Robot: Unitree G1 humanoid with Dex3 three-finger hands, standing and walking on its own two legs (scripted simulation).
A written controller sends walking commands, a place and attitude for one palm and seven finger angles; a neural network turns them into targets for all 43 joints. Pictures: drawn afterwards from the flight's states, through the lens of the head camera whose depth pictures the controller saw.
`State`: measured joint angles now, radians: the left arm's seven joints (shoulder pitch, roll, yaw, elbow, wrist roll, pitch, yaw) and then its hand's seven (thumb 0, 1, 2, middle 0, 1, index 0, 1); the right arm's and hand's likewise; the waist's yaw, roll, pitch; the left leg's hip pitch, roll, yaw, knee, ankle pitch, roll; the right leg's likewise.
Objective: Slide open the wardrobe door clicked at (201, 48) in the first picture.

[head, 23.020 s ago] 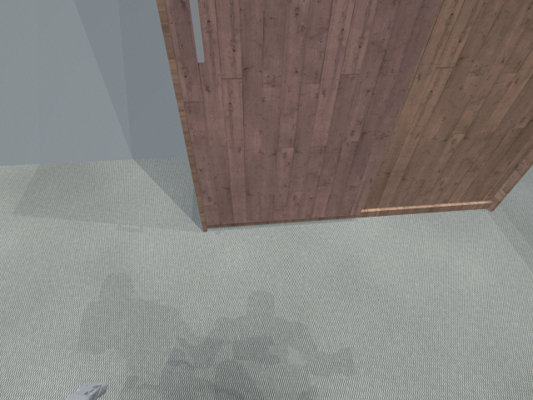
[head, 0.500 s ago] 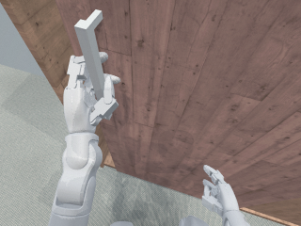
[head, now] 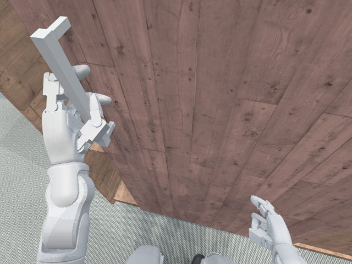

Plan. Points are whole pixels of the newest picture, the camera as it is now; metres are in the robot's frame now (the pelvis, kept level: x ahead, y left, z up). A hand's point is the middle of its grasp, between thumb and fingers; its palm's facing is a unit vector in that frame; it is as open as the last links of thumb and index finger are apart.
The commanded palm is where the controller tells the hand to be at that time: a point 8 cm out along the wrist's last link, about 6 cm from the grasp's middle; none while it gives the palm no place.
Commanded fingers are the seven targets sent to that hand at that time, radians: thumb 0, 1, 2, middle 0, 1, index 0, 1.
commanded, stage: step sideways, sliding the door along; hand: left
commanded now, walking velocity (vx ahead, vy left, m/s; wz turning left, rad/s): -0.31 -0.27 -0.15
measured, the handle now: (87, 96) +0.33 +0.21 +0.21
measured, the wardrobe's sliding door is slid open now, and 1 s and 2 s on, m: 0.16 0.30 0.44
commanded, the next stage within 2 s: none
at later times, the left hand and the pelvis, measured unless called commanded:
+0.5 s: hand (138, 131) +0.28 +0.11 +0.20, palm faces +0.14 -0.99 +0.02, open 6.5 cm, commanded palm +0.25 +0.09 +0.18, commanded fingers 0.00 0.90 0.90 -0.45 -1.40 -0.45 -1.40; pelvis -0.04 -0.04 +0.02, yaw -7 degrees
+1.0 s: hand (180, 139) +0.27 +0.04 +0.20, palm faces +0.22 -0.98 +0.04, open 6.8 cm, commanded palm +0.24 +0.02 +0.18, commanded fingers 0.00 0.90 0.90 -0.45 -1.40 -0.45 -1.40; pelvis -0.08 -0.12 +0.01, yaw -3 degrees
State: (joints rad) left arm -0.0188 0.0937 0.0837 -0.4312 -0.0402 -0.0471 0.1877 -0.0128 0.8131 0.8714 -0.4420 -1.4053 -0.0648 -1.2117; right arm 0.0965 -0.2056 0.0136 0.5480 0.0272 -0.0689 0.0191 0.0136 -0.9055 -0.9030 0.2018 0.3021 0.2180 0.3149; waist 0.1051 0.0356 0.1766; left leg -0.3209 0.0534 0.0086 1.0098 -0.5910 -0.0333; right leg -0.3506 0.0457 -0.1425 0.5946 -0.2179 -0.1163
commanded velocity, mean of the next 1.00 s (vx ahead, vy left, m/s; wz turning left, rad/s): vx -0.09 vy -0.30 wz -0.03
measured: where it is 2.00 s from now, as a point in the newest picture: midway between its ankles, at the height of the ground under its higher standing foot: outside the picture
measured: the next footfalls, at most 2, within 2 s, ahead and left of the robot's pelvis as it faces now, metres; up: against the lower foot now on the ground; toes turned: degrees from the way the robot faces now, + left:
left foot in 0.20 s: -0.03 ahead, +0.14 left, +0.00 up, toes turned +4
right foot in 0.62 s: +0.00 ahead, -0.22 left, +0.00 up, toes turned -11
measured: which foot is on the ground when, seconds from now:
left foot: up 0.00-0.18, down 0.20-0.62, up 0.64-0.84, down 0.86-1.00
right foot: down 0.00-0.20, up 0.22-0.60, down 0.62-0.86, up 0.88-1.00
